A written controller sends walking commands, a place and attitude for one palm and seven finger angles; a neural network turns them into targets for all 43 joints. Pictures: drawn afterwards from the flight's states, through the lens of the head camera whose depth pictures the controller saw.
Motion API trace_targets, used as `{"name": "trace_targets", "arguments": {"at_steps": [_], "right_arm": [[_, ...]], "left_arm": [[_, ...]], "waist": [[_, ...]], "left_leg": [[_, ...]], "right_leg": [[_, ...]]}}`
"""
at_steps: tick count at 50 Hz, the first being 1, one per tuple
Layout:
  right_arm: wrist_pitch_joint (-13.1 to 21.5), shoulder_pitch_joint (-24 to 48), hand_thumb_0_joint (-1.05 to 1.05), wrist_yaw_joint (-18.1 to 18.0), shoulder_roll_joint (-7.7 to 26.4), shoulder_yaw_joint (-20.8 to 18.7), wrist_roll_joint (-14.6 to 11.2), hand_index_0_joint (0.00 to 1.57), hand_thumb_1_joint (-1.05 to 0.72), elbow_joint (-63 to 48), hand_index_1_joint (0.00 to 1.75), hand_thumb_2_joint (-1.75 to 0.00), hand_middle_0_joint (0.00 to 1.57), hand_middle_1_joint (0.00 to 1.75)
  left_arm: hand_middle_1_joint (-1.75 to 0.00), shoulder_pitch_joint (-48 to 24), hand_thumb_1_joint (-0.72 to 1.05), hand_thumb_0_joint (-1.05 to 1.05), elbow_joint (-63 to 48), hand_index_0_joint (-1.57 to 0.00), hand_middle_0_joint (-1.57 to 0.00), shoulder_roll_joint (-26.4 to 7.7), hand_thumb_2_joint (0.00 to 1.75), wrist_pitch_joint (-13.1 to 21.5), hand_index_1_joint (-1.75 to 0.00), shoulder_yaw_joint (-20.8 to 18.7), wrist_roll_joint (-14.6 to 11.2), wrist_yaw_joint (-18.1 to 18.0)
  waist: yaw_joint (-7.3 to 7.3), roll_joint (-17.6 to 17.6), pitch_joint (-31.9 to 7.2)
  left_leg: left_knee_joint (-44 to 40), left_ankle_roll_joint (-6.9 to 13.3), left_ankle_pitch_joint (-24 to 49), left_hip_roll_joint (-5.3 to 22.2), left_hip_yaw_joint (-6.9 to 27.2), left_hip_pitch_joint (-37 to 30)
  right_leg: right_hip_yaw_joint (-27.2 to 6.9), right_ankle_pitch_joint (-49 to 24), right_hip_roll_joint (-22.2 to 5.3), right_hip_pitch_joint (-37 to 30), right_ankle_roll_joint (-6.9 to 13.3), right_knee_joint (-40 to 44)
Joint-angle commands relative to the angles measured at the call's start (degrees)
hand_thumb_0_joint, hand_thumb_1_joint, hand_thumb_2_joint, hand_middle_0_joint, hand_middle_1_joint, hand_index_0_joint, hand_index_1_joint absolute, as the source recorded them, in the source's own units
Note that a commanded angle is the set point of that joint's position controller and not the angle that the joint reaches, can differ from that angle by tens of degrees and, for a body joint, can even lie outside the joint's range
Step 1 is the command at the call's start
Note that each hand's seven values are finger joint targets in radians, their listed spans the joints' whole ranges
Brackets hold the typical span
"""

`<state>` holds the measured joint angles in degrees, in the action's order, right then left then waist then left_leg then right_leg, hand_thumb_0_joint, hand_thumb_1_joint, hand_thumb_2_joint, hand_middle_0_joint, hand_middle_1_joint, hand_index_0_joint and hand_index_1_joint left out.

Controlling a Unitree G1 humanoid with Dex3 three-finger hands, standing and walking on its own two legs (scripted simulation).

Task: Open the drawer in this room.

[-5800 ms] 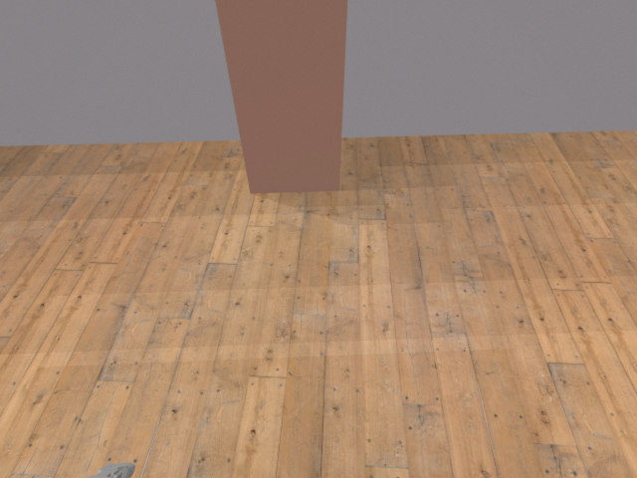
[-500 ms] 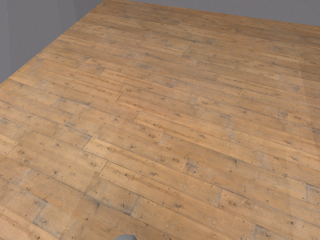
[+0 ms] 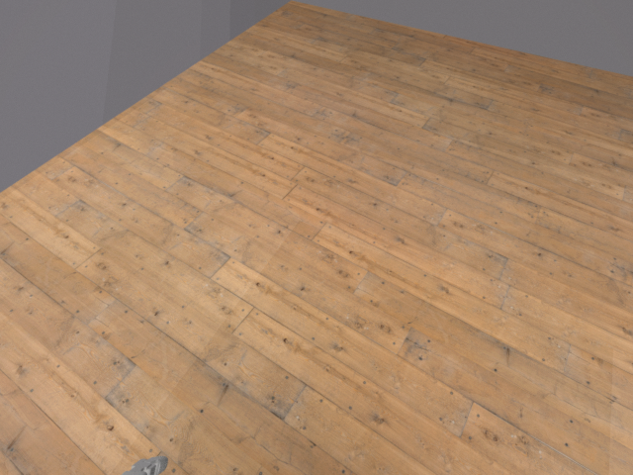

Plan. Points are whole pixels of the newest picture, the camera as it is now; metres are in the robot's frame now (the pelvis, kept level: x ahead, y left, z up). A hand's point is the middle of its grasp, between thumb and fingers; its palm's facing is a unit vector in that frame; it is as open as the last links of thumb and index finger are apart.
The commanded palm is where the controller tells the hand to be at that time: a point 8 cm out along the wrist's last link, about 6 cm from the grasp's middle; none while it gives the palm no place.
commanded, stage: turn or walk to find it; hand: left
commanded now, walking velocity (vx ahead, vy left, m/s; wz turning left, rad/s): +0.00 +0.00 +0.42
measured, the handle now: out of the picture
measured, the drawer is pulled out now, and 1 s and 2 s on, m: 0.00 0.00 0.00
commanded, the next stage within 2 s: none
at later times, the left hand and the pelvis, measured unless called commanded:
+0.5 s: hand out of the picture -0.05 +0.22 -0.19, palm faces +0.27 -0.94 -0.23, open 7.4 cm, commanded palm none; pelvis -0.03 +0.01 -0.01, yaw +14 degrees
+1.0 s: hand out of the picture -0.03 +0.20 -0.15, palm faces +0.43 -0.87 -0.27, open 7.4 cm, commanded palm none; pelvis -0.04 -0.01 +0.00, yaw +26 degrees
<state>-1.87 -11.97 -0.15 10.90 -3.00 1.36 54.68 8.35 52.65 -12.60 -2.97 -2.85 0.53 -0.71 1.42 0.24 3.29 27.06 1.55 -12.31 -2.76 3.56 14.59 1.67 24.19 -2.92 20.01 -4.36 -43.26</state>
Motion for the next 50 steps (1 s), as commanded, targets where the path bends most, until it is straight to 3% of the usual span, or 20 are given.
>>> {"name": "trace_targets", "arguments": {"at_steps": [1,2,3,4,6,8,17,21,22,23,24,27,30,36,42,43,44,45,48,50], "right_arm": [[0.71,0.41,0.0,-0.31,10.73,-2.96,-0.57,0.2,-0.9,-4.06,0.3,-0.9,0.2,0.3],[0.77,-0.6,0.0,0.11,7.46,-2.52,-1.13,0.2,-0.9,-4.62,0.3,-0.9,0.2,0.3],[0.61,0.23,0.0,0.23,5.55,-2.26,-0.89,0.2,-0.9,-6.39,0.3,-0.9,0.2,0.3],[-0.55,0.22,0.0,0.21,8.66,-3.08,-0.19,0.2,-0.9,-5.59,0.3,-0.9,0.2,0.3],[-1.31,-0.07,0.0,0.85,8.25,-3.27,-0.08,0.2,-0.9,-3.84,0.3,-0.9,0.2,0.3],[-1.43,-2.68,0.0,1.32,7.08,-2.98,-0.06,0.2,-0.9,-2.44,0.3,-0.9,0.2,0.3],[-0.65,3.73,0.0,1.31,5.4,-1.58,-0.83,0.2,-0.9,-3.91,0.3,-0.9,0.2,0.3],[0.62,-2.93,0.0,0.95,6.54,-1.43,-0.89,0.2,-0.9,-2.29,0.3,-0.9,0.2,0.3],[1.23,-4.41,0.0,0.89,10.86,-2.31,-0.57,0.2,-0.9,-2.07,0.3,-0.9,0.2,0.3],[1.31,-5.89,0.0,0.6,16.42,-3.57,-0.24,0.2,-0.9,-2.62,0.3,-0.9,0.2,0.3],[0.98,-7.8,0.0,0.21,17.19,-3.8,-0.17,0.2,-0.9,-1.62,0.3,-0.9,0.2,0.3],[1.3,-0.59,0.0,-0.99,12.35,-2.21,0.02,0.2,-0.9,-2.73,0.3,-0.9,0.2,0.3],[1.74,0.38,0.0,-1.06,11.93,-1.91,-0.35,0.2,-0.9,-3.07,0.3,-0.9,0.2,0.3],[1.12,-1.77,0.0,-0.85,12.38,-2.53,0.0,0.2,-0.9,-2.73,0.3,-0.9,0.2,0.3],[0.56,1.42,0.0,-0.42,11.73,-2.93,-0.33,0.2,-0.9,-4.06,0.3,-0.9,0.2,0.3],[0.7,0.8,0.0,-0.11,9.71,-2.76,-0.82,0.2,-0.9,-4.35,0.3,-0.9,0.2,0.3],[0.82,0.0,0.0,0.31,5.7,-2.09,-1.17,0.2,-0.9,-5.69,0.3,-0.9,0.2,0.3],[0.05,0.83,0.0,0.08,7.25,-2.59,-0.55,0.2,-0.9,-6.25,0.3,-0.9,0.2,0.3],[-1.19,0.45,0.0,0.87,7.65,-3.06,-0.16,0.2,-0.9,-3.37,0.3,-0.9,0.2,0.3],[-1.16,-0.89,0.0,1.29,7.0,-2.86,-0.28,0.2,-0.9,-2.65,0.3,-0.9,0.2,0.3]], "left_arm": [[-0.3,7.32,0.9,0.0,-3.0,-0.2,-0.2,-6.03,0.9,2.62,-0.3,-1.44,-0.06,-0.94],[-0.3,8.71,0.9,0.0,-2.9,-0.2,-0.2,-10.07,0.9,3.3,-0.3,-2.19,0.74,-1.36],[-0.3,8.38,0.9,0.0,-3.66,-0.2,-0.2,-13.89,0.9,3.29,-0.3,-2.77,1.16,-1.39],[-0.3,7.28,0.9,0.0,-4.46,-0.2,-0.2,-12.96,0.9,3.21,-0.3,-2.76,0.55,-1.43],[-0.3,0.66,0.9,0.0,-5.95,-0.2,-0.2,-9.73,0.9,2.82,-0.3,-2.22,0.62,-1.54],[-0.3,-0.9,0.9,0.0,-6.19,-0.2,-0.2,-7.73,0.9,3.25,-0.3,-1.44,0.66,-1.3],[-0.3,7.05,0.9,0.0,-2.4,-0.2,-0.2,-11.69,0.9,2.79,-0.3,-2.76,1.52,-1.15],[-0.3,5.81,0.9,0.0,-1.57,-0.2,-0.2,-11.52,0.9,2.15,-0.3,-2.98,0.7,-0.93],[-0.3,6.99,0.9,0.0,-2.42,-0.2,-0.2,-8.98,0.9,1.62,-0.3,-2.61,0.1,-0.73],[-0.3,6.01,0.9,0.0,-4.57,-0.2,-0.2,-5.0,0.9,1.33,-0.3,-1.53,0.05,-0.29],[-0.3,1.87,0.9,0.0,-5.38,-0.2,-0.2,-6.0,0.9,0.77,-0.3,-1.14,0.67,-0.53],[-0.3,0.68,0.9,0.0,-3.01,-0.2,-0.2,-5.8,0.9,0.81,-0.3,-1.66,0.43,0.0],[-0.3,3.29,0.9,0.0,-1.62,-0.2,-0.2,-5.6,0.9,0.98,-0.3,-1.43,0.26,0.27],[-0.3,0.32,0.9,0.0,-3.46,-0.2,-0.2,-4.65,0.9,1.03,-0.3,-1.06,0.11,-0.15],[-0.3,6.96,0.9,0.0,-2.67,-0.2,-0.2,-5.16,0.9,2.37,-0.3,-1.22,-0.14,-0.69],[-0.3,8.75,0.9,0.0,-2.47,-0.2,-0.2,-7.35,0.9,3.05,-0.3,-1.6,0.28,-0.94],[-0.3,9.67,0.9,0.0,-2.48,-0.2,-0.2,-12.37,0.9,3.57,-0.3,-2.64,1.15,-1.45],[-0.3,9.36,0.9,0.0,-3.48,-0.2,-0.2,-13.58,0.9,3.35,-0.3,-2.7,0.8,-1.43],[-0.3,1.5,0.9,0.0,-5.03,-0.2,-0.2,-8.85,0.9,3.3,-0.3,-1.85,0.61,-1.28],[-0.3,0.77,0.9,0.0,-5.26,-0.2,-0.2,-7.38,0.9,3.62,-0.3,-1.55,0.82,-1.38]], "waist": [[-3.18,4.49,-7.35],[-3.5,-6.59,-8.06],[-3.8,-16.9,-5.06],[-3.79,-14.09,-4.67],[-0.94,-8.26,0.06],[0.44,-8.94,0.19],[-4.24,-12.16,-2.84],[-0.59,-8.68,-7.45],[0.16,2.74,-8.85],[1.01,18.94,-7.16],[3.11,13.71,-7.39],[-0.16,10.26,-2.68],[-0.9,7.8,-4.55],[0.77,7.78,-4.68],[-2.71,6.94,-6.66],[-3.28,0.92,-8.05],[-3.34,-14.3,-7.49],[-3.9,-14.47,-6.44],[-0.55,-8.1,-0.45],[-0.05,-8.75,-0.97]], "left_leg": [[0.74,3.84,15.21,10.89,12.8,2.7],[9.78,-0.07,0.18,5.14,6.66,12.25],[22.36,-3.06,-19.89,-1.45,-0.81,18.62],[32.21,-2.69,-19.95,1.28,2.3,16.19],[41.34,-2.99,-13.55,3.44,1.28,16.38],[42.61,-4.22,-8.89,4.08,-0.97,16.04],[19.73,-4.95,-15.35,4.51,-7.12,9.5],[-2.12,-3.81,-1.44,3.86,-8.57,-3.91],[-7.24,-1.2,6.01,10.97,0.4,-12.42],[-9.2,5.81,23.17,25.17,17.45,-15.11],[-9.27,9.94,20.97,27.26,17.8,-10.32],[-8.84,7.81,19.01,19.09,10.37,-5.13],[-7.67,7.2,24.46,16.24,6.59,-7.79],[-7.13,8.48,22.53,16.54,11.25,-8.23],[-0.6,5.05,18.61,12.53,12.79,0.06],[4.47,1.95,10.82,9.04,10.0,4.96],[15.76,-2.35,-9.06,0.66,0.67,16.4],[27.55,-3.19,-21.17,0.23,0.46,16.55],[42.67,-3.62,-12.3,3.33,1.15,17.28],[41.92,-4.62,-9.63,4.13,-0.85,16.27]], "right_leg": [[-0.03,-13.51,-0.43,-13.98,0.89,20.9],[-10.58,-14.06,-11.4,-21.55,3.93,26.49],[-21.43,-18.59,-23.77,-18.15,10.8,28.63],[-20.26,-10.69,-24.33,-9.58,13.09,30.62],[-13.32,-5.89,-18.69,-3.97,12.06,30.53],[-4.78,-12.24,-14.76,-4.83,10.17,28.13],[-1.47,-25.37,-17.65,-12.44,12.38,22.92],[4.11,-28.07,-15.41,-10.15,7.09,11.76],[7.17,-16.79,-11.25,-0.88,3.48,2.74],[8.32,10.44,-4.61,12.98,-0.47,-8.18],[3.11,12.67,-4.34,11.55,0.36,-15.61],[-0.46,2.05,-4.16,12.38,0.31,-20.92],[0.51,-0.42,-2.98,10.03,-0.31,-17.44],[0.31,1.84,-1.06,6.69,-0.35,-7.38],[1.72,-10.82,0.74,-10.15,0.66,16.9],[-2.55,-14.92,-3.95,-16.81,1.82,23.51],[-16.87,-20.56,-18.29,-22.48,7.07,26.24],[-19.87,-24.13,-25.49,-15.39,12.58,27.61],[-8.86,-17.77,-16.78,-7.3,11.35,27.13],[-3.81,-22.0,-15.05,-8.11,10.57,25.89]]}}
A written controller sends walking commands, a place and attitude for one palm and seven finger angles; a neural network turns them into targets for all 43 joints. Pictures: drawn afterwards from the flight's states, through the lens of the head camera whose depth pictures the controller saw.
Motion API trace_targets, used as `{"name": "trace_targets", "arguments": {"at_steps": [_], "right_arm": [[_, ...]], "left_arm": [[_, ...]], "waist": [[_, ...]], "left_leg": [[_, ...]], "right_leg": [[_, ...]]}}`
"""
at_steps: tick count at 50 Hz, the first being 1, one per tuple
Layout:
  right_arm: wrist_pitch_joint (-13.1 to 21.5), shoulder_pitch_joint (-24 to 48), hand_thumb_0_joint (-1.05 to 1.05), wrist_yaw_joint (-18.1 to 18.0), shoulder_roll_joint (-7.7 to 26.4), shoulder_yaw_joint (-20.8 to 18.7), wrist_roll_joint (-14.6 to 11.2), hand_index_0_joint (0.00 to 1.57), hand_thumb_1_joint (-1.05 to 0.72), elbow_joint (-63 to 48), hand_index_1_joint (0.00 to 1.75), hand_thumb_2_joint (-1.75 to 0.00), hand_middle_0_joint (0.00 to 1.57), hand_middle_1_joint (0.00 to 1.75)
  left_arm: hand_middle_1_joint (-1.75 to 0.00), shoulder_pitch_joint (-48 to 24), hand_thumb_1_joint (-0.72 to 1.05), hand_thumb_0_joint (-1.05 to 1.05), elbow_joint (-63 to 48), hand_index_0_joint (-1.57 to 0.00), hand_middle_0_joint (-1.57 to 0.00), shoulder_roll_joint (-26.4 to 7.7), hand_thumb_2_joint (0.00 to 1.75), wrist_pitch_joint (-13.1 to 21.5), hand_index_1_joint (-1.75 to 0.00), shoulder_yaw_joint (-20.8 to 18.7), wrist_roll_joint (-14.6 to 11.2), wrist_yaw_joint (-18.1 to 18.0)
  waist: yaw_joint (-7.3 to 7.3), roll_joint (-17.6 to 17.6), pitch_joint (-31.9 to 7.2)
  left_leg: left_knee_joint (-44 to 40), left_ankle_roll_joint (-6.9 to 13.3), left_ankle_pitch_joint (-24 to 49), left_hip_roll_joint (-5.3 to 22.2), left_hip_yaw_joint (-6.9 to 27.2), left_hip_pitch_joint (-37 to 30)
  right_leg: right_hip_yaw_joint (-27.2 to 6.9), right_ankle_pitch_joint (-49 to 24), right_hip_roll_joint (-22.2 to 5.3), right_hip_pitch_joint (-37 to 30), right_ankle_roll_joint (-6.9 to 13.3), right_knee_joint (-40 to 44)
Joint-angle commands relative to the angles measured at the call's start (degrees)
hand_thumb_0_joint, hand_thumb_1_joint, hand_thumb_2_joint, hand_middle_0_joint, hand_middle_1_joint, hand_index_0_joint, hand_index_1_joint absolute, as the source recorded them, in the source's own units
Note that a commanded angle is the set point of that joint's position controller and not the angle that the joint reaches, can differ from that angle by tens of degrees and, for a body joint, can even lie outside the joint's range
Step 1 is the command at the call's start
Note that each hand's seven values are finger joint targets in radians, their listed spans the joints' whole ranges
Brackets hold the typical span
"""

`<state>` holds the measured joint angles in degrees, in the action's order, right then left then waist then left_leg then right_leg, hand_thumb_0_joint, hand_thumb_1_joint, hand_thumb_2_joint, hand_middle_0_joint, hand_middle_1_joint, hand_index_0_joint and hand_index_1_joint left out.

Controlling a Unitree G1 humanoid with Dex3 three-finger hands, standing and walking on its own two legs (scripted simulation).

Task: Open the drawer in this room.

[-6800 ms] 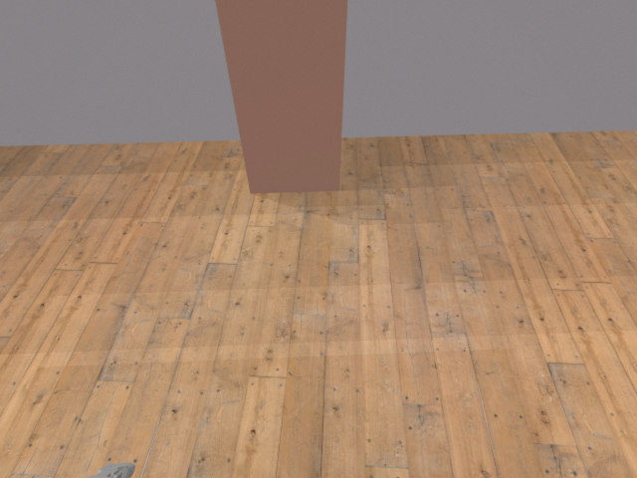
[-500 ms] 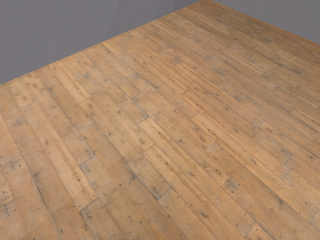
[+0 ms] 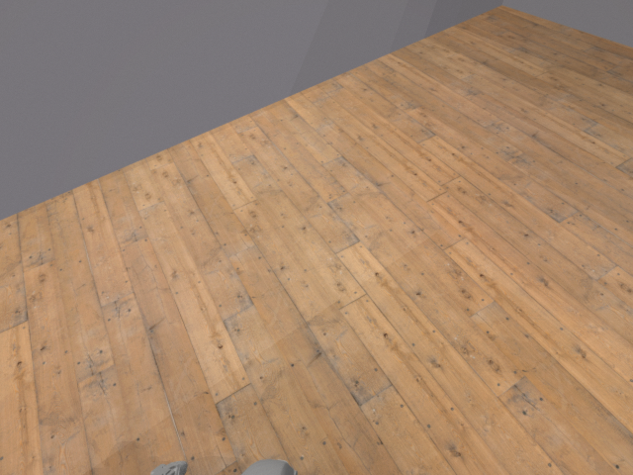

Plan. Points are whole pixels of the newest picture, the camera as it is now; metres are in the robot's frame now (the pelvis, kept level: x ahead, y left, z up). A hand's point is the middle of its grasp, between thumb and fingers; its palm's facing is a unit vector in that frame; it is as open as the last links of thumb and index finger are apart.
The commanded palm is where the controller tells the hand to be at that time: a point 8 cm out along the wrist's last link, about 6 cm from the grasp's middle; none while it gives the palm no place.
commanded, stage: turn or walk to find it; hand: left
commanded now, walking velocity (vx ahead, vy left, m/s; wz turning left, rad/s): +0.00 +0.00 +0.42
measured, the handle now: out of the picture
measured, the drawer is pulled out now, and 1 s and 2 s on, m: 0.00 0.00 0.00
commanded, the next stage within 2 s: none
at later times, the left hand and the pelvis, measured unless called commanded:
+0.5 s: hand out of the picture -0.01 +0.27 -0.17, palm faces +0.24 -0.94 -0.24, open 7.4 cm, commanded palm none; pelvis -0.02 +0.05 +0.00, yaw +12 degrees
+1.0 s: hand out of the picture -0.04 +0.20 -0.15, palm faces +0.42 -0.87 -0.25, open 7.4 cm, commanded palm none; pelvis -0.03 +0.00 +0.00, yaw +26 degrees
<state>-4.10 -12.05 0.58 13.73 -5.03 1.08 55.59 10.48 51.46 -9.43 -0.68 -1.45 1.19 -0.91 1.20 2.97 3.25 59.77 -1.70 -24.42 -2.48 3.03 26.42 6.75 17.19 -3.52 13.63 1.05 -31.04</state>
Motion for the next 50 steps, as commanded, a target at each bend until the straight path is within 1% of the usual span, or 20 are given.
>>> {"name": "trace_targets", "arguments": {"at_steps": [1,5,9,12,13,14,15,16,17,19,21,31,33,35,36,37,38,40,42,50], "right_arm": [[1.0,-0.55,0.0,0.57,3.85,-0.6,0.01,0.2,-0.9,-3.41,0.3,-0.9,0.2,0.3],[1.22,4.12,0.0,0.47,3.07,0.12,-0.28,0.2,-0.9,-4.49,0.3,-0.9,0.2,0.3],[1.86,5.29,0.0,0.36,2.3,0.88,-0.71,0.2,-0.9,-4.95,0.3,-0.9,0.2,0.3],[2.56,1.22,0.0,0.16,3.08,0.92,-0.61,0.2,-0.9,-3.89,0.3,-0.9,0.2,0.3],[3.01,-1.44,0.0,0.22,5.0,0.57,-0.49,0.2,-0.9,-3.32,0.3,-0.9,0.2,0.3],[3.61,-3.05,0.0,0.08,10.31,-0.71,0.08,0.2,-0.9,-3.59,0.3,-0.9,0.2,0.3],[3.26,-5.58,0.0,-0.15,14.4,-1.45,-0.14,0.2,-0.9,-3.52,0.3,-0.9,0.2,0.3],[3.38,-7.08,0.0,-0.91,13.35,-1.41,0.02,0.2,-0.9,-2.16,0.3,-0.9,0.2,0.3],[3.31,-5.09,0.0,-1.53,12.33,-1.05,0.19,0.2,-0.9,-2.41,0.3,-0.9,0.2,0.3],[3.58,0.17,0.0,-1.78,9.3,0.15,0.16,0.2,-0.9,-3.75,0.3,-0.9,0.2,0.3],[4.05,0.68,0.0,-1.81,8.98,0.28,-0.04,0.2,-0.9,-4.17,0.3,-0.9,0.2,0.3],[3.09,-1.18,0.0,-1.34,9.5,-0.8,0.44,0.2,-0.9,-4.21,0.3,-0.9,0.2,0.3],[2.93,-0.14,0.0,-1.21,9.57,-0.94,0.39,0.2,-0.9,-4.57,0.3,-0.9,0.2,0.3],[2.82,1.1,0.0,-1.01,8.84,-0.99,-0.09,0.2,-0.9,-4.94,0.3,-0.9,0.2,0.3],[2.91,0.37,0.0,-0.71,6.44,-0.8,-0.51,0.2,-0.9,-5.22,0.3,-0.9,0.2,0.3],[2.9,-0.2,0.0,-0.37,2.61,-0.04,-0.83,0.2,-0.9,-6.69,0.3,-0.9,0.2,0.3],[2.25,1.09,0.0,-0.59,4.5,-0.73,-0.18,0.2,-0.9,-7.31,0.3,-0.9,0.2,0.3],[1.2,1.16,0.0,-0.15,5.44,-1.25,0.07,0.2,-0.9,-5.69,0.3,-0.9,0.2,0.3],[0.9,-2.21,0.0,0.49,4.15,-0.93,0.25,0.2,-0.9,-3.41,0.3,-0.9,0.2,0.3],[1.08,3.71,0.0,0.61,2.91,0.13,-0.27,0.2,-0.9,-4.27,0.3,-0.9,0.2,0.3]], "left_arm": [[-0.3,-0.37,0.9,0.0,-3.84,-0.2,-0.2,-10.82,0.9,1.38,-0.3,-2.9,0.23,-1.15],[-0.3,4.87,0.9,0.0,-1.5,-0.2,-0.2,-12.52,0.9,1.18,-0.3,-3.46,0.53,-1.07],[-0.3,6.47,0.9,0.0,-0.34,-0.2,-0.2,-14.94,0.9,0.68,-0.3,-4.09,0.79,-0.9],[-0.3,4.61,0.9,0.0,0.11,-0.2,-0.2,-14.97,0.9,0.19,-0.3,-4.4,0.38,-0.83],[-0.3,4.22,0.9,0.0,-0.03,-0.2,-0.2,-14.25,0.9,-0.16,-0.3,-4.29,-0.23,-0.68],[-0.3,5.4,0.9,0.0,-1.42,-0.2,-0.2,-11.04,0.9,-0.64,-0.3,-4.02,-0.63,-0.37],[-0.3,2.81,0.9,0.0,-3.35,-0.2,-0.2,-8.2,0.9,-0.91,-0.3,-2.59,-0.31,-0.16],[-0.3,-0.57,0.9,0.0,-3.44,-0.2,-0.2,-8.91,0.9,-1.6,-0.3,-2.62,0.1,-0.68],[-0.3,-2.52,0.9,0.0,-2.93,-0.2,-0.2,-8.84,0.9,-1.75,-0.3,-2.89,-0.14,-0.61],[-0.3,-0.92,0.9,0.0,-1.15,-0.2,-0.2,-9.22,0.9,-1.5,-0.3,-3.13,-0.26,0.06],[-0.3,1.11,0.9,0.0,-0.21,-0.2,-0.2,-8.96,0.9,-1.34,-0.3,-2.95,-0.31,0.32],[-0.3,-1.91,0.9,0.0,-2.88,-0.2,-0.2,-7.47,0.9,-1.01,-0.3,-2.36,-0.66,-0.18],[-0.3,0.47,0.9,0.0,-2.69,-0.2,-0.2,-7.58,0.9,-0.69,-0.3,-2.37,-0.84,-0.33],[-0.3,4.39,0.9,0.0,-1.74,-0.2,-0.2,-8.59,0.9,0.05,-0.3,-2.7,-0.78,-0.5],[-0.3,6.02,0.9,0.0,-1.61,-0.2,-0.2,-10.9,0.9,0.61,-0.3,-3.18,-0.38,-0.82],[-0.3,6.72,0.9,0.0,-1.66,-0.2,-0.2,-15.91,0.9,1.06,-0.3,-4.13,0.46,-1.25],[-0.3,5.87,0.9,0.0,-2.88,-0.2,-0.2,-16.92,0.9,0.78,-0.3,-4.22,0.12,-1.19],[-0.3,0.44,0.9,0.0,-4.01,-0.2,-0.2,-13.54,0.9,0.52,-0.3,-3.78,-0.1,-1.41],[-0.3,-2.68,0.9,0.0,-4.7,-0.2,-0.2,-11.01,0.9,0.98,-0.3,-2.84,-0.03,-1.1],[-0.3,5.07,0.9,0.0,-1.25,-0.2,-0.2,-13.37,0.9,0.81,-0.3,-3.57,0.67,-0.96]], "waist": [[-0.31,-11.99,-1.36],[-3.29,-12.64,-2.69],[-4.21,-15.49,-4.59],[-1.79,-14.11,-6.29],[-0.04,-9.44,-7.64],[0.55,5.34,-9.33],[1.82,14.53,-7.95],[3.28,11.76,-7.65],[2.5,11.52,-4.56],[-0.08,7.12,-2.75],[-0.79,5.47,-5.0],[0.75,5.87,-5.28],[-0.44,6.23,-5.9],[-2.59,4.47,-6.53],[-3.16,-1.91,-7.46],[-3.28,-17.12,-6.41],[-3.99,-18.0,-5.6],[-1.41,-12.56,-0.93],[0.75,-10.16,-0.66],[-3.66,-13.4,-1.23]], "left_leg": [[7.79,-1.79,2.57,3.9,-1.15,3.99],[-3.89,-2.5,-1.79,4.09,-4.24,1.99],[-15.0,-1.61,-2.67,3.35,-7.14,-2.93],[-29.33,-0.85,6.54,3.04,-8.82,-11.41],[-36.67,-0.07,14.42,4.55,-7.59,-18.59],[-39.9,4.57,26.71,15.89,7.45,-26.78],[-40.66,10.56,42.05,25.7,16.7,-26.85],[-41.04,12.1,39.49,25.2,16.81,-23.27],[-41.15,12.09,36.93,22.78,15.45,-20.33],[-40.92,10.87,36.69,17.92,9.9,-18.37],[-40.44,10.53,38.7,16.3,7.67,-20.53],[-39.42,11.65,33.47,15.66,13.9,-17.82],[-37.84,10.98,33.69,14.67,14.84,-15.72],[-33.81,8.06,29.02,11.77,13.55,-10.55],[-28.71,5.07,19.91,8.28,11.02,-4.37],[-17.08,0.75,0.7,-0.2,1.21,6.27],[-4.98,0.31,-8.92,0.06,1.08,5.82],[7.1,0.52,-3.93,2.47,2.63,5.41],[10.17,-0.71,2.65,3.41,0.33,4.64],[-6.42,-2.2,-2.05,4.25,-5.09,0.46]], "right_leg": [[-7.51,-16.59,-14.13,-2.89,5.1,13.29],[-6.13,-25.47,-15.81,-8.31,6.47,10.88],[-4.98,-31.08,-16.54,-9.65,6.81,7.47],[-1.56,-27.86,-15.41,-7.32,3.2,1.68],[0.82,-21.8,-14.1,-2.57,0.45,-3.41],[3.93,-4.19,-7.93,9.22,-3.61,-13.83],[1.87,20.02,-3.85,17.25,-5.59,-23.81],[-3.32,19.54,-3.74,17.17,-5.14,-29.46],[-5.07,16.24,-3.73,18.7,-5.02,-32.43],[-5.66,8.78,-3.65,17.69,-5.22,-33.97],[-5.32,6.69,-3.1,16.7,-5.77,-32.48],[-4.69,8.58,0.52,9.08,-5.38,-14.42],[-4.11,5.67,1.69,4.63,-4.91,-7.86],[-3.6,-4.21,1.46,-4.54,-4.65,5.07],[-8.36,-6.29,-3.75,-11.53,-3.39,11.55],[-23.32,-7.83,-18.37,-15.34,2.29,15.36],[-25.84,-8.26,-24.76,-7.31,7.69,17.15],[-20.9,-3.29,-19.77,0.9,7.33,17.74],[-10.8,-7.62,-14.34,0.49,4.95,15.18],[-6.81,-16.44,-16.39,-5.38,6.5,12.87]]}}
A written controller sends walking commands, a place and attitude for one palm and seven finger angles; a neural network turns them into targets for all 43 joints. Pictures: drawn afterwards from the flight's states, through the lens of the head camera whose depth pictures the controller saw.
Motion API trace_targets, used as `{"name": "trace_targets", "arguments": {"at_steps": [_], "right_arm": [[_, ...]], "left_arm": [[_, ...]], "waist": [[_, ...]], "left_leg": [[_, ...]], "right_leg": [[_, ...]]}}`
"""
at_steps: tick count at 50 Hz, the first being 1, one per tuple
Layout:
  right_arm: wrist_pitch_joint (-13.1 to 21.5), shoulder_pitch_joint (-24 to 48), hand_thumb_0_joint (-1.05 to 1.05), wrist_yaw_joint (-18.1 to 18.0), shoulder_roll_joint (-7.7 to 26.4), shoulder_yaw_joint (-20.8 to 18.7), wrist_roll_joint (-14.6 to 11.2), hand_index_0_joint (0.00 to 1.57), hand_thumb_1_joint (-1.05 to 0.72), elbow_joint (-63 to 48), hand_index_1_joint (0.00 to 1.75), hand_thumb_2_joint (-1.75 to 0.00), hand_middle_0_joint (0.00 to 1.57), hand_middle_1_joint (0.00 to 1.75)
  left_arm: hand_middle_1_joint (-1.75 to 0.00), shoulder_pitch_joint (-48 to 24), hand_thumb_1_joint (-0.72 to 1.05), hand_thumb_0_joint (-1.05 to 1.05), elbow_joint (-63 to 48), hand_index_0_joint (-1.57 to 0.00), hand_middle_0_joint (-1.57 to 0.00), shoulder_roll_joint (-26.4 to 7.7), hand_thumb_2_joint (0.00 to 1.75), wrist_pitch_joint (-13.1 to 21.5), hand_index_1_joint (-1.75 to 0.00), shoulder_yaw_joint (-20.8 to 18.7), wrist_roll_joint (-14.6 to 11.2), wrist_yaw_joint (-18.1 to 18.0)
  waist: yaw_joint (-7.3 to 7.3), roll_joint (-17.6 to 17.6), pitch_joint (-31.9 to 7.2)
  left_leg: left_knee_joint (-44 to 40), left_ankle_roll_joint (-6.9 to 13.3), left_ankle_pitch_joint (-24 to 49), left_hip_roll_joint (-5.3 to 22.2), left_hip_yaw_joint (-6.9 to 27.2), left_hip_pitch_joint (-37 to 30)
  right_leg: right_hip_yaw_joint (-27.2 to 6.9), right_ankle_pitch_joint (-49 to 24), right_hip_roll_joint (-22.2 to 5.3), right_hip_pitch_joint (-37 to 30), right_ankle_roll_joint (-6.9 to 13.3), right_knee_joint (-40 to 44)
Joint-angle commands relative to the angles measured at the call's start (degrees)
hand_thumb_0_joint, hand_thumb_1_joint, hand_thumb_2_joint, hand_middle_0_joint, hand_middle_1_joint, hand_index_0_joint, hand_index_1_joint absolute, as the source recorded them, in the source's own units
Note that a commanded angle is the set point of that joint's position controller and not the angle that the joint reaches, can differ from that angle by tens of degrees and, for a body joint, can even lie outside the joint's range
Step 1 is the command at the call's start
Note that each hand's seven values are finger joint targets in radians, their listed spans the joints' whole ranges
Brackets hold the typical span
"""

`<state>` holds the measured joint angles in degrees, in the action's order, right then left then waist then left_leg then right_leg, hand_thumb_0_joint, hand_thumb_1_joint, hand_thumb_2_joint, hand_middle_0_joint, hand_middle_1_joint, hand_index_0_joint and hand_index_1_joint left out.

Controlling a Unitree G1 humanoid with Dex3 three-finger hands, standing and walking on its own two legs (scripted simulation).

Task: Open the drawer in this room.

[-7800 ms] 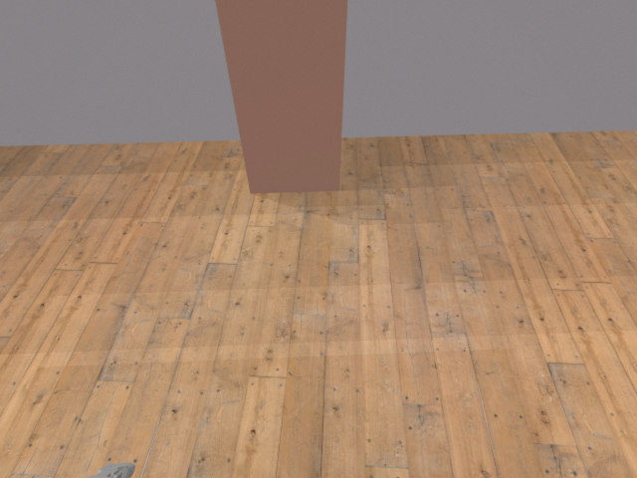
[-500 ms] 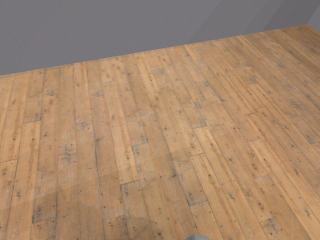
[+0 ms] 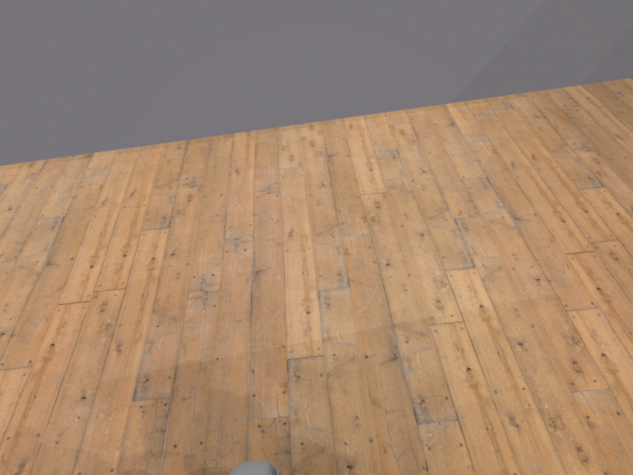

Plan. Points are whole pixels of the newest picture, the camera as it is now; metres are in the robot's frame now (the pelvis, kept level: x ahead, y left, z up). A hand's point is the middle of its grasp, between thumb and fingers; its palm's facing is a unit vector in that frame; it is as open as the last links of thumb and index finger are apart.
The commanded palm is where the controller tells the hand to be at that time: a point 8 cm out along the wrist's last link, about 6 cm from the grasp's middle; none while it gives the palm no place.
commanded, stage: turn or walk to find it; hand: left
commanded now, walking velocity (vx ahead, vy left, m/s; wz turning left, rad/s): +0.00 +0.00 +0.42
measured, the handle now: out of the picture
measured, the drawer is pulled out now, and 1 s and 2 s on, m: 0.00 0.00 0.00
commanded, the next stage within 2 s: none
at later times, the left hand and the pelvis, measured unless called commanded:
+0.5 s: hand out of the picture +0.01 +0.27 -0.17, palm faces +0.23 -0.94 -0.24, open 7.4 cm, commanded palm none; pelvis -0.02 +0.05 +0.00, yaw +11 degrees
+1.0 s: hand out of the picture -0.08 +0.22 -0.16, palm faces +0.44 -0.87 -0.24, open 7.4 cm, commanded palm none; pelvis -0.05 +0.02 +0.00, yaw +26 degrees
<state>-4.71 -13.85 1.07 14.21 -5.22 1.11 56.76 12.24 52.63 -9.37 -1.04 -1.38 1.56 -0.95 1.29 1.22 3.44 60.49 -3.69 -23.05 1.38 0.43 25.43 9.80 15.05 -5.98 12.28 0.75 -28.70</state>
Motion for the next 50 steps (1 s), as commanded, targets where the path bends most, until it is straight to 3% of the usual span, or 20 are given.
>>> {"name": "trace_targets", "arguments": {"at_steps": [1,5,7,8,9,10,11,13,16,25,28,30,31,32,33,34,36,38,47,50], "right_arm": [[1.98,5.86,0.0,0.06,2.24,0.66,-0.42,0.2,-0.9,-5.7,0.3,-0.9,0.2,0.3],[2.76,3.47,0.0,-0.32,2.07,1.07,-0.85,0.2,-0.9,-5.3,0.3,-0.9,0.2,0.3],[3.54,-0.62,0.0,-0.32,3.84,0.77,-0.64,0.2,-0.9,-4.17,0.3,-0.9,0.2,0.3],[4.17,-1.91,0.0,-0.45,9.01,-0.27,-0.22,0.2,-0.9,-4.46,0.3,-0.9,0.2,0.3],[3.99,-3.61,0.0,-0.72,13.97,-1.36,-0.09,0.2,-0.9,-4.56,0.3,-0.9,0.2,0.3],[3.9,-5.18,0.0,-1.23,13.58,-1.28,0.03,0.2,-0.9,-3.45,0.3,-0.9,0.2,0.3],[3.95,-3.67,0.0,-1.89,11.85,-0.93,0.21,0.2,-0.9,-3.32,0.3,-0.9,0.2,0.3],[4.22,2.12,0.0,-2.3,9.05,0.27,0.17,0.2,-0.9,-4.67,0.3,-0.9,0.2,0.3],[4.67,2.14,0.0,-2.32,8.58,0.47,-0.16,0.2,-0.9,-5.01,0.3,-0.9,0.2,0.3],[3.82,-0.14,0.0,-2.0,8.68,-0.44,0.3,0.2,-0.9,-4.88,0.3,-0.9,0.2,0.3],[3.58,1.31,0.0,-1.88,8.97,-0.7,0.32,0.2,-0.9,-5.33,0.3,-0.9,0.2,0.3],[3.5,2.12,0.0,-1.67,8.02,-0.7,-0.23,0.2,-0.9,-5.75,0.3,-0.9,0.2,0.3],[3.63,1.5,0.0,-1.33,5.77,-0.45,-0.66,0.2,-0.9,-6.08,0.3,-0.9,0.2,0.3],[3.7,1.1,0.0,-0.99,1.76,0.23,-0.87,0.2,-0.9,-7.52,0.3,-0.9,0.2,0.3],[2.77,1.51,0.0,-1.21,4.84,-0.6,-0.15,0.2,-0.9,-7.56,0.3,-0.9,0.2,0.3],[1.96,2.34,0.0,-1.0,4.93,-0.98,0.03,0.2,-0.9,-6.84,0.3,-0.9,0.2,0.3],[1.49,0.75,0.0,-0.28,4.3,-0.9,0.18,0.2,-0.9,-4.81,0.3,-0.9,0.2,0.3],[1.43,-1.27,0.0,0.0,3.63,-0.55,0.18,0.2,-0.9,-4.04,0.3,-0.9,0.2,0.3],[2.19,5.69,0.0,-0.08,1.82,0.9,-0.6,0.2,-0.9,-5.59,0.3,-0.9,0.2,0.3],[2.83,3.03,0.0,-0.33,1.98,1.05,-0.82,0.2,-0.9,-5.09,0.3,-0.9,0.2,0.3]], "left_arm": [[-0.3,3.77,0.9,0.0,-2.13,-0.2,-0.2,-14.15,0.9,1.1,-0.3,-3.88,0.42,-0.93],[-0.3,3.35,0.9,0.0,-1.09,-0.2,-0.2,-15.19,0.9,0.66,-0.3,-4.33,0.32,-0.75],[-0.3,2.45,0.9,0.0,-1.15,-0.2,-0.2,-14.35,0.9,0.1,-0.3,-4.31,-0.49,-0.56],[-0.3,3.55,0.9,0.0,-2.2,-0.2,-0.2,-11.49,0.9,-0.4,-0.3,-3.96,-1.02,-0.32],[-0.3,1.44,0.9,0.0,-4.42,-0.2,-0.2,-8.04,0.9,-0.65,-0.3,-2.74,-0.81,0.01],[-0.3,-2.52,0.9,0.0,-4.97,-0.2,-0.2,-9.15,0.9,-1.41,-0.3,-2.48,-0.27,-0.45],[-0.3,-4.83,0.9,0.0,-4.37,-0.2,-0.2,-8.86,0.9,-1.42,-0.3,-2.88,-0.34,-0.39],[-0.3,-2.77,0.9,0.0,-2.32,-0.2,-0.2,-9.15,0.9,-1.14,-0.3,-3.06,-0.56,0.28],[-0.3,-0.84,0.9,0.0,-1.16,-0.2,-0.2,-9.09,0.9,-0.99,-0.3,-2.91,-0.76,0.43],[-0.3,-4.53,0.9,0.0,-3.85,-0.2,-0.2,-7.87,0.9,-0.73,-0.3,-2.38,-0.98,-0.16],[-0.3,-1.83,0.9,0.0,-3.65,-0.2,-0.2,-7.65,0.9,-0.27,-0.3,-2.38,-1.31,-0.37],[-0.3,2.01,0.9,0.0,-2.7,-0.2,-0.2,-8.72,0.9,0.49,-0.3,-2.65,-1.24,-0.59],[-0.3,3.84,0.9,0.0,-2.55,-0.2,-0.2,-11.36,0.9,1.12,-0.3,-3.13,-0.75,-0.91],[-0.3,4.48,0.9,0.0,-2.54,-0.2,-0.2,-16.04,0.9,1.53,-0.3,-4.09,0.04,-1.32],[-0.3,4.1,0.9,0.0,-3.65,-0.2,-0.2,-16.54,0.9,1.34,-0.3,-4.06,-0.49,-1.16],[-0.3,0.81,0.9,0.0,-4.44,-0.2,-0.2,-15.24,0.9,1.16,-0.3,-4.24,-0.49,-1.33],[-0.3,-4.66,0.9,0.0,-5.66,-0.2,-0.2,-11.84,0.9,0.99,-0.3,-3.2,-0.52,-1.22],[-0.3,-4.16,0.9,0.0,-5.56,-0.2,-0.2,-10.66,0.9,1.51,-0.3,-2.82,-0.45,-1.12],[-0.3,3.79,0.9,0.0,-1.75,-0.2,-0.2,-14.73,0.9,0.98,-0.3,-4.04,0.39,-0.87],[-0.3,2.63,0.9,0.0,-1.0,-0.2,-0.2,-15.16,0.9,0.63,-0.3,-4.4,0.3,-0.8]], "waist": [[-3.97,-12.54,-2.48],[-2.87,-13.42,-5.81],[-0.28,-8.29,-7.66],[0.36,4.45,-9.12],[1.49,17.25,-7.06],[3.17,14.55,-6.68],[2.67,13.22,-4.69],[-0.32,8.89,-2.5],[-0.76,7.11,-4.77],[0.9,7.57,-4.83],[-0.56,8.57,-5.96],[-2.58,5.03,-7.04],[-3.23,-1.46,-8.23],[-3.32,-16.32,-6.79],[-3.85,-15.95,-6.04],[-2.72,-14.16,-3.2],[0.13,-8.02,0.83],[0.37,-9.98,-0.68],[-4.18,-12.65,-3.29],[-2.53,-13.39,-5.22]], "left_leg": [[-10.61,-0.03,-4.27,0.45,-2.99,0.7],[-23.06,0.84,-1.39,-0.6,-5.61,-6.56],[-37.02,1.88,10.74,0.19,-5.11,-16.99],[-41.41,5.81,18.85,10.33,8.1,-24.83],[-42.9,12.48,34.45,22.11,20.73,-25.26],[-42.78,14.98,30.76,22.38,20.12,-20.38],[-42.58,14.61,30.55,19.36,19.01,-18.84],[-41.94,13.1,32.57,14.39,13.12,-17.18],[-41.14,12.43,37.09,11.89,9.93,-19.34],[-40.13,13.83,34.02,11.77,16.91,-18.47],[-37.92,12.94,34.92,10.41,18.41,-15.44],[-34.01,10.11,29.41,7.62,17.52,-10.16],[-28.3,6.85,19.0,3.97,13.96,-3.43],[-16.63,2.55,-2.86,-4.84,3.79,7.33],[-5.04,2.35,-10.12,-3.82,4.5,5.82],[2.55,2.5,-8.25,-2.55,5.73,5.31],[8.75,1.91,-1.01,-0.45,4.15,5.69],[9.16,0.69,2.06,-0.1,2.16,5.55],[-12.87,-0.02,-4.28,0.14,-4.13,-0.97],[-23.5,0.78,-0.54,-0.37,-5.66,-7.25]], "right_leg": [[-9.63,-17.24,-14.25,-5.54,7.2,9.17],[-7.45,-22.31,-14.48,-6.2,5.95,3.84],[-3.05,-17.05,-12.07,-0.75,1.23,-3.74],[0.21,-2.98,-6.68,10.27,-2.63,-13.76],[-0.48,21.46,-1.42,20.75,-5.4,-23.97],[-5.66,21.57,-1.76,19.12,-4.8,-30.06],[-7.64,18.4,-1.15,21.24,-4.66,-33.7],[-8.49,10.79,-1.04,20.33,-5.0,-35.35],[-8.09,8.09,-0.06,18.03,-5.65,-33.55],[-8.22,10.7,2.81,12.45,-5.33,-18.49],[-7.46,7.42,4.38,5.95,-4.62,-9.33],[-7.3,-2.71,3.87,-3.74,-4.27,3.99],[-13.04,-5.09,-2.57,-11.38,-2.77,9.98],[-27.19,-9.88,-17.01,-15.08,3.31,12.58],[-28.39,-7.47,-21.8,-5.93,7.73,14.62],[-27.39,-0.97,-19.67,0.01,8.4,16.11],[-17.42,-1.3,-13.83,3.25,6.16,14.44],[-11.87,-7.11,-11.63,0.82,5.28,12.7],[-8.23,-21.05,-14.45,-5.89,7.33,7.52],[-6.87,-22.06,-14.58,-5.1,5.71,3.3]]}}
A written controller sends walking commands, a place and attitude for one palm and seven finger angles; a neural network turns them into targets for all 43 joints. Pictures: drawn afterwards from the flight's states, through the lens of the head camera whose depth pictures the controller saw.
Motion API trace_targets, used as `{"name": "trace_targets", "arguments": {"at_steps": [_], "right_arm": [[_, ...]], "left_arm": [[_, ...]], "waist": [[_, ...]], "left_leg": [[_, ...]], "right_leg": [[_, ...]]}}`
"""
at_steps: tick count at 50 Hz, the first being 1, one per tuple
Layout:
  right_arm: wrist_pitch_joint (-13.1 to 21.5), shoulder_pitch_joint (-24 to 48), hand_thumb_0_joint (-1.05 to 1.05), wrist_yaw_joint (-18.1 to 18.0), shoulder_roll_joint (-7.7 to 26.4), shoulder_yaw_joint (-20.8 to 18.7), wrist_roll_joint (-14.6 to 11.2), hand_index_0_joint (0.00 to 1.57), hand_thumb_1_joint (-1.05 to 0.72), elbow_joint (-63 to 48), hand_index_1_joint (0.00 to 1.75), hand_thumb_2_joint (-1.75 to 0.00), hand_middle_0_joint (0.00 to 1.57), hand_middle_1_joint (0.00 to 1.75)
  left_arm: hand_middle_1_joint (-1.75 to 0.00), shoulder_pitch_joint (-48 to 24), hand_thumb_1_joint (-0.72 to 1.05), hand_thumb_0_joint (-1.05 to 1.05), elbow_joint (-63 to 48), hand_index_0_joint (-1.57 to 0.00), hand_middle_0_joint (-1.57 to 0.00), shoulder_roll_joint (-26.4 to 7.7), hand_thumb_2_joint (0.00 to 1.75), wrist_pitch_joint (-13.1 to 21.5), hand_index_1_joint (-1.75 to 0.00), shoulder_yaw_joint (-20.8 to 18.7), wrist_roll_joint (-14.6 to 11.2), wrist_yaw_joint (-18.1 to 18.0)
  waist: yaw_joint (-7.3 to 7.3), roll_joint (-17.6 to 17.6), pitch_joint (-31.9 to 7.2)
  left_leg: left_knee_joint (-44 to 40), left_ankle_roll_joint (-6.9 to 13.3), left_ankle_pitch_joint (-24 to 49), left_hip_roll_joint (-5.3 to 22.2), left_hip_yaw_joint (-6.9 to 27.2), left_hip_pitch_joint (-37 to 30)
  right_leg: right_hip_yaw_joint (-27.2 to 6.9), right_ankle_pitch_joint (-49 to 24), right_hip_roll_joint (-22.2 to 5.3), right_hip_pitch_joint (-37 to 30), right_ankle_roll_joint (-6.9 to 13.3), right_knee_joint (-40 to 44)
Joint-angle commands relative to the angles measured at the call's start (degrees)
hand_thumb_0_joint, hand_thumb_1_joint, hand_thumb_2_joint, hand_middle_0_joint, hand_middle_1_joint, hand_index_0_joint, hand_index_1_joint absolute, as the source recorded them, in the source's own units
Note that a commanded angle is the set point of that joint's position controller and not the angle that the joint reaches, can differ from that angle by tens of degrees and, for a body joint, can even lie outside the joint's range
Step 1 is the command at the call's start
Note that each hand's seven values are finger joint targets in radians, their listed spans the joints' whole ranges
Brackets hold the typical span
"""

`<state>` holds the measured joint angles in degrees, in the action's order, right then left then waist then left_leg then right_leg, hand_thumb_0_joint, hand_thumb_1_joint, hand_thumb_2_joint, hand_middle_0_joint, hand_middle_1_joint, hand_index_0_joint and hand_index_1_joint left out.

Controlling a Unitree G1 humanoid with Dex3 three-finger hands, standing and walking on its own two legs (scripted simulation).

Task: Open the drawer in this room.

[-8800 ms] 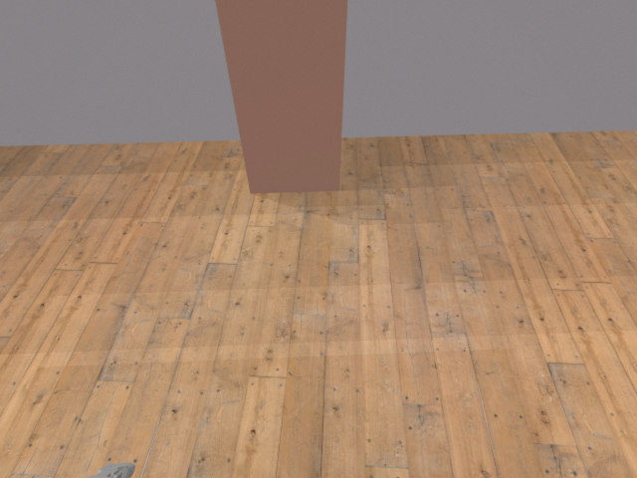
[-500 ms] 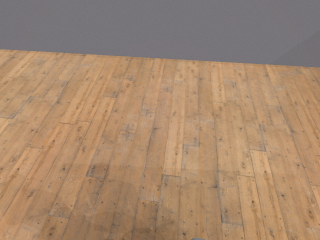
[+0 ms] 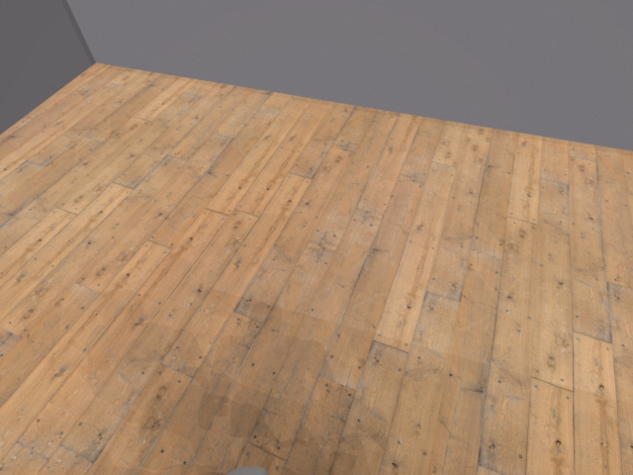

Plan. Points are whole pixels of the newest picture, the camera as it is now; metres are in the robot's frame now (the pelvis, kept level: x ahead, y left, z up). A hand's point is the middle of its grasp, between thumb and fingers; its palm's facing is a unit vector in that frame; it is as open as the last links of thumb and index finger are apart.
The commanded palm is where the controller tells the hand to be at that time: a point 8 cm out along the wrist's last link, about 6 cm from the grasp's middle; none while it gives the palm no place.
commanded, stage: turn or walk to find it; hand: left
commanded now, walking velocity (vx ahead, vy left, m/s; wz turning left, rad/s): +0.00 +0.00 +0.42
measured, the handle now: out of the picture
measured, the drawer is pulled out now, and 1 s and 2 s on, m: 0.00 0.00 0.00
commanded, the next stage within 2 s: none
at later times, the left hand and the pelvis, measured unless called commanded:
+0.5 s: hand out of the picture +0.05 +0.22 -0.16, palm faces +0.20 -0.94 -0.27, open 7.4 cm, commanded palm none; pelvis -0.02 +0.00 -0.01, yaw +11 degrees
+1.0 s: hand out of the picture -0.11 +0.22 -0.19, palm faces +0.45 -0.86 -0.25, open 7.4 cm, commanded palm none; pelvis -0.05 +0.02 -0.01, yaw +25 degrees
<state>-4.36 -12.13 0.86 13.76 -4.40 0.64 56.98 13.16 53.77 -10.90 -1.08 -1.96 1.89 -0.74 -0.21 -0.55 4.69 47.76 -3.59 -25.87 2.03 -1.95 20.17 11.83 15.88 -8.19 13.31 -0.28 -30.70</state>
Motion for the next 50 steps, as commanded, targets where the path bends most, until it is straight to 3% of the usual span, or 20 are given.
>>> {"name": "trace_targets", "arguments": {"at_steps": [1,2,3,4,6,10,17,22,23,24,25,27,29,31,40,44,45,47,48,50], "right_arm": [[2.72,-0.6,0.0,-0.16,2.95,0.24,-0.2,0.2,-0.9,-4.9,0.3,-0.9,0.2,0.3],[3.3,-3.16,0.0,-0.11,4.84,-0.17,-0.09,0.2,-0.9,-4.26,0.3,-0.9,0.2,0.3],[3.89,-4.03,0.0,-0.26,10.62,-1.4,0.42,0.2,-0.9,-4.73,0.3,-0.9,0.2,0.3],[3.51,-6.46,0.0,-0.52,14.87,-2.32,0.41,0.2,-0.9,-4.58,0.3,-0.9,0.2,0.3],[3.6,-5.01,0.0,-1.74,12.49,-1.77,0.69,0.2,-0.9,-3.8,0.3,-0.9,0.2,0.3],[4.22,1.52,0.0,-1.98,8.97,-0.3,0.33,0.2,-0.9,-5.6,0.3,-0.9,0.2,0.3],[3.63,-1.35,0.0,-1.77,9.58,-1.16,0.67,0.2,-0.9,-5.22,0.3,-0.9,0.2,0.3],[3.05,1.47,0.0,-1.45,9.4,-1.56,0.57,0.2,-0.9,-6.17,0.3,-0.9,0.2,0.3],[3.02,1.72,0.0,-1.33,8.3,-1.46,0.26,0.2,-0.9,-6.49,0.3,-0.9,0.2,0.3],[3.14,0.67,0.0,-0.99,5.62,-1.15,-0.25,0.2,-0.9,-6.86,0.3,-0.9,0.2,0.3],[3.1,0.85,0.0,-0.65,2.09,-0.52,-0.3,0.2,-0.9,-8.51,0.3,-0.9,0.2,0.3],[1.54,2.81,0.0,-0.74,5.37,-1.72,0.42,0.2,-0.9,-7.59,0.3,-0.9,0.2,0.3],[1.17,-0.02,0.0,0.05,4.74,-1.69,0.65,0.2,-0.9,-5.21,0.3,-0.9,0.2,0.3],[1.0,-2.45,0.0,0.35,3.9,-1.48,0.63,0.2,-0.9,-4.18,0.3,-0.9,0.2,0.3],[2.07,4.86,0.0,0.11,2.18,0.15,-0.15,0.2,-0.9,-5.85,0.3,-0.9,0.2,0.3],[2.94,-0.3,0.0,-0.32,2.76,0.4,-0.22,0.2,-0.9,-4.57,0.3,-0.9,0.2,0.3],[3.37,-1.94,0.0,-0.2,4.46,0.01,-0.15,0.2,-0.9,-4.13,0.3,-0.9,0.2,0.3],[3.61,-5.82,0.0,-0.65,13.84,-1.97,0.39,0.2,-0.9,-4.15,0.3,-0.9,0.2,0.3],[3.73,-7.5,0.0,-1.39,12.8,-1.92,0.56,0.2,-0.9,-2.82,0.3,-0.9,0.2,0.3],[3.76,-2.26,0.0,-2.14,9.97,-1.06,0.55,0.2,-0.9,-3.64,0.3,-0.9,0.2,0.3]], "left_arm": [[-0.3,1.32,0.9,0.0,-2.22,-0.2,-0.2,-13.6,0.9,0.41,-0.3,-3.79,-0.34,-0.88],[-0.3,0.98,0.9,0.0,-2.27,-0.2,-0.2,-12.52,0.9,0.01,-0.3,-3.79,-0.9,-0.79],[-0.3,2.59,0.9,0.0,-3.69,-0.2,-0.2,-9.04,0.9,-0.52,-0.3,-3.35,-1.36,-0.5],[-0.3,-0.57,0.9,0.0,-5.83,-0.2,-0.2,-6.48,0.9,-0.78,-0.3,-2.09,-0.94,-0.34],[-0.3,-4.87,0.9,0.0,-5.31,-0.2,-0.2,-6.96,0.9,-1.48,-0.3,-2.34,-0.72,-0.64],[-0.3,-0.75,0.9,0.0,-2.03,-0.2,-0.2,-7.59,0.9,-0.99,-0.3,-2.49,-0.92,0.34],[-0.3,-4.4,0.9,0.0,-4.49,-0.2,-0.2,-6.37,0.9,-0.81,-0.3,-1.85,-1.23,-0.09],[-0.3,1.15,0.9,0.0,-3.7,-0.2,-0.2,-6.36,0.9,0.15,-0.3,-1.92,-1.58,-0.47],[-0.3,2.89,0.9,0.0,-3.28,-0.2,-0.2,-7.22,0.9,0.57,-0.3,-2.14,-1.47,-0.63],[-0.3,4.2,0.9,0.0,-3.33,-0.2,-0.2,-10.47,0.9,1.26,-0.3,-2.72,-0.85,-0.99],[-0.3,4.5,0.9,0.0,-3.6,-0.2,-0.2,-15.45,0.9,1.64,-0.3,-3.71,-0.1,-1.35],[-0.3,0.47,0.9,0.0,-4.99,-0.2,-0.2,-13.55,0.9,1.21,-0.3,-3.65,-0.73,-1.5],[-0.3,-4.73,0.9,0.0,-6.3,-0.2,-0.2,-10.09,0.9,1.32,-0.3,-2.54,-0.76,-1.2],[-0.3,-5.38,0.9,0.0,-6.77,-0.2,-0.2,-9.07,0.9,1.57,-0.3,-2.31,-0.65,-1.26],[-0.3,3.29,0.9,0.0,-2.59,-0.2,-0.2,-12.63,0.9,1.17,-0.3,-3.59,0.08,-1.09],[-0.3,2.14,0.9,0.0,-1.75,-0.2,-0.2,-13.34,0.9,0.63,-0.3,-3.82,-0.51,-0.9],[-0.3,1.7,0.9,0.0,-1.73,-0.2,-0.2,-12.14,0.9,0.31,-0.3,-3.69,-0.97,-0.76],[-0.3,-0.18,0.9,0.0,-5.34,-0.2,-0.2,-6.31,0.9,-0.44,-0.3,-2.03,-1.09,-0.3],[-0.3,-4.02,0.9,0.0,-5.63,-0.2,-0.2,-7.13,0.9,-1.1,-0.3,-1.87,-0.64,-0.73],[-0.3,-4.96,0.9,0.0,-4.2,-0.2,-0.2,-7.55,0.9,-1.02,-0.3,-2.22,-1.1,-0.29]], "waist": [[-0.01,-10.43,-7.11],[1.78,-5.49,-8.63],[1.95,10.47,-9.33],[3.64,18.41,-7.97],[3.71,15.93,-6.17],[0.32,9.39,-5.81],[2.39,8.85,-6.79],[-0.43,9.59,-7.89],[-1.37,7.35,-8.21],[-1.85,-1.0,-9.4],[-2.12,-15.23,-7.33],[-1.36,-12.35,-3.48],[1.61,-6.33,-1.19],[2.08,-8.03,-2.22],[-3.11,-10.77,-5.35],[-0.39,-10.03,-9.04],[0.79,-5.57,-9.79],[3.02,17.93,-8.95],[4.69,14.63,-8.73],[2.43,12.31,-6.24]], "left_leg": [[-16.64,1.0,7.5,-1.39,-3.99,-6.12],[-24.63,1.73,14.7,0.34,-2.15,-12.96],[-29.11,6.36,24.06,12.72,14.32,-19.94],[-30.74,12.57,36.33,22.01,23.64,-18.01],[-30.17,13.85,31.78,18.7,21.06,-13.19],[-29.34,11.83,34.28,11.56,12.03,-12.6],[-27.69,13.62,35.34,11.65,16.92,-14.66],[-23.43,11.36,33.65,8.81,18.51,-7.22],[-20.84,9.36,28.88,6.68,17.86,-3.32],[-13.54,6.01,18.61,2.41,13.91,4.05],[-0.84,1.89,-3.54,-5.92,4.66,13.55],[16.9,2.51,-5.03,-2.76,8.07,11.16],[22.54,1.73,2.75,-1.32,6.37,10.98],[22.48,0.69,5.74,-0.76,4.46,10.05],[-1.88,0.09,-2.01,-0.25,-1.23,4.74],[-18.68,1.2,8.38,-1.41,-3.82,-5.86],[-25.83,2.02,15.51,0.34,-2.0,-12.72],[-28.99,13.28,44.05,21.65,22.13,-20.74],[-28.5,15.13,44.29,21.22,21.76,-18.22],[-27.27,14.36,42.94,16.46,16.42,-15.67]], "right_leg": [[-6.62,-20.68,-11.15,-4.31,4.69,2.61],[-4.36,-15.91,-9.69,0.11,1.86,-3.43],[-1.17,2.07,-2.95,12.66,-2.36,-14.52],[-3.63,21.45,1.04,19.21,-4.04,-24.05],[-10.07,16.89,0.82,20.34,-3.65,-32.66],[-9.97,6.84,1.72,17.55,-4.29,-33.09],[-9.98,10.21,4.19,14.07,-4.56,-20.18],[-8.21,1.68,6.6,0.4,-3.59,-1.59],[-8.73,-3.63,5.67,-5.43,-3.24,6.04],[-16.34,-4.79,-2.31,-12.99,-1.13,12.16],[-29.93,-11.93,-16.52,-14.59,5.09,14.88],[-28.46,-4.46,-16.97,-0.31,9.35,17.28],[-18.51,-3.65,-10.83,1.93,6.97,15.65],[-13.36,-5.79,-9.02,0.9,5.76,15.02],[-11.18,-22.27,-12.52,-8.91,8.65,9.35],[-6.94,-25.39,-10.97,-7.49,4.76,1.68],[-4.73,-20.52,-9.37,-2.74,2.07,-3.46],[-2.91,21.05,0.93,18.55,-4.14,-22.59],[-7.79,20.36,0.78,18.79,-3.85,-28.56],[-10.16,13.38,0.8,19.88,-3.96,-32.85]]}}
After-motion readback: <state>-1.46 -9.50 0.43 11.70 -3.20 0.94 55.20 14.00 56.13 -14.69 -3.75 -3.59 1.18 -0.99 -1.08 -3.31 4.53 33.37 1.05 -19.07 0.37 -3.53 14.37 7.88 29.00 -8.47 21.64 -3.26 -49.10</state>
